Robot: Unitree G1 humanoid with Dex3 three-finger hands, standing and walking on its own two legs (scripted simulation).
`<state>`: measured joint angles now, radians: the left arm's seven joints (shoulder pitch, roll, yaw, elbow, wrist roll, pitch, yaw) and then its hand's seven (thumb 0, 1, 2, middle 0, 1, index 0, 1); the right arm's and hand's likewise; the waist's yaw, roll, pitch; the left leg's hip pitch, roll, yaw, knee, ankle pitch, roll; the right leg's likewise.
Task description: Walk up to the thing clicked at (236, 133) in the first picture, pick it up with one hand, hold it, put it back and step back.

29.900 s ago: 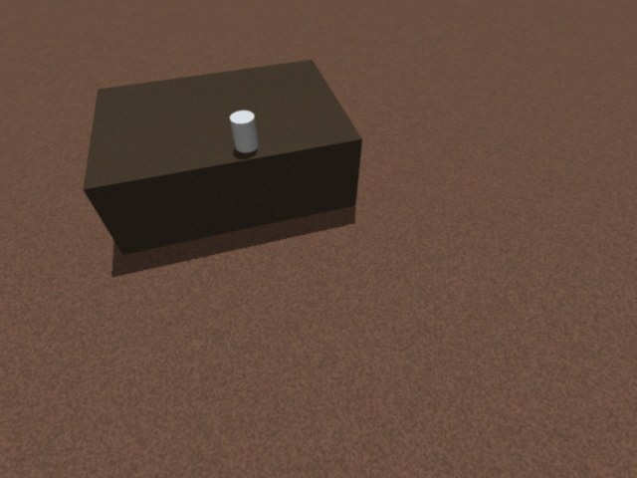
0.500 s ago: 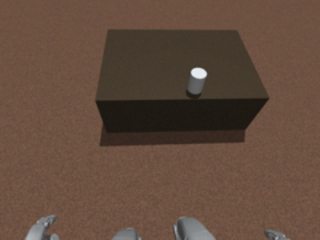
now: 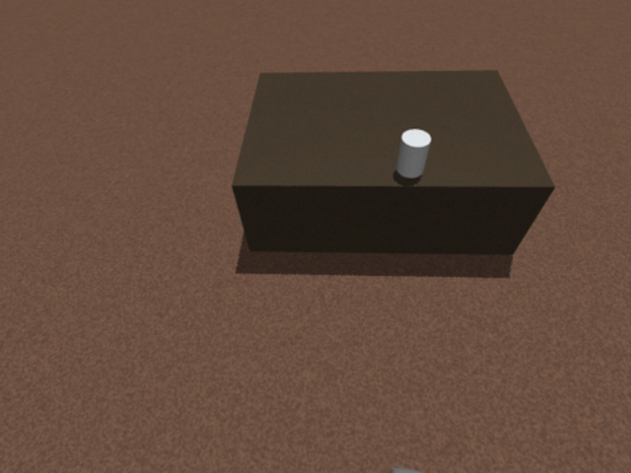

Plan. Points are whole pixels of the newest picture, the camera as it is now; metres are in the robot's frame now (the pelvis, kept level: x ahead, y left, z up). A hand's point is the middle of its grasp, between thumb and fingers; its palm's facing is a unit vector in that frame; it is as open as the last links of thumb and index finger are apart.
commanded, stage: step back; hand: right
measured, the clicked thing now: (412, 154) +1.05 -0.25 -0.33
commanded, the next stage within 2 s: stand in 0.86 s
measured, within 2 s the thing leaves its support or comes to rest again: neither
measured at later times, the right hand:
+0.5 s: hand out of the picture +0.10 -0.26 -0.14, palm faces -0.03 +0.93 -0.37, open 7.4 cm
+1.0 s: hand (502, 467) +0.16 -0.22 -0.12, palm faces +0.02 +0.95 -0.32, open 7.4 cm
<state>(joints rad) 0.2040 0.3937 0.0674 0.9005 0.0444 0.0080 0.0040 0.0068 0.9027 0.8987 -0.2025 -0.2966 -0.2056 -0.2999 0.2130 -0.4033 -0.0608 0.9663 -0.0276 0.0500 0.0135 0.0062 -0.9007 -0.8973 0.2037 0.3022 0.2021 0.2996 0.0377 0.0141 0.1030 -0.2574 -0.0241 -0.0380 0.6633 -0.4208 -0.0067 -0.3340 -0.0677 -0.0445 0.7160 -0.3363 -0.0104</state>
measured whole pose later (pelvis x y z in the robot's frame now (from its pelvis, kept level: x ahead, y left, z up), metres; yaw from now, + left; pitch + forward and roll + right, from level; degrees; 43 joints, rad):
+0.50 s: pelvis +0.02 +0.01 +0.01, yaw +0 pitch -2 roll +0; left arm 0.20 0.36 0.04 0.99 0.03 -0.03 -0.01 0.01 0.90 0.90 -0.20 -0.30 -0.21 -0.30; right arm 0.18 -0.39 -0.06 1.00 -0.03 0.00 0.01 0.00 -0.90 -0.90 0.20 0.30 0.20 0.30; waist 0.03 0.01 0.08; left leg -0.29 0.01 -0.02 0.58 -0.26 -0.01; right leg -0.24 -0.04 -0.02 0.62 -0.34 0.01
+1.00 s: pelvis +0.04 +0.03 +0.03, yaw -2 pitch -3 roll +0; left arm 0.06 0.35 0.01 1.09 0.00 -0.02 0.00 0.01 0.91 0.90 -0.20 -0.30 -0.20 -0.30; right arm 0.03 -0.33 -0.02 1.09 0.00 -0.01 0.01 0.00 -0.90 -0.90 0.21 0.30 0.20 0.30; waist 0.01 0.00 0.07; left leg -0.15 0.01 0.02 0.41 -0.21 0.00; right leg -0.11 -0.02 0.02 0.40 -0.25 0.03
